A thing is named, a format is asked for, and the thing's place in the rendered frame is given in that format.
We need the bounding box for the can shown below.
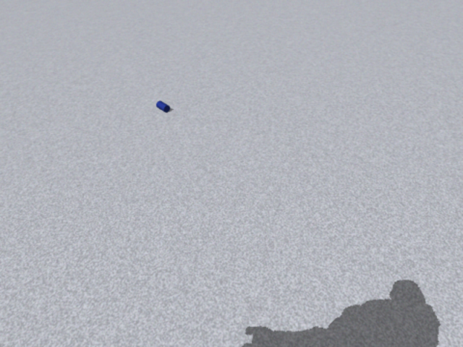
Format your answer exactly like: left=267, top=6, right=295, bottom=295
left=156, top=101, right=170, bottom=112

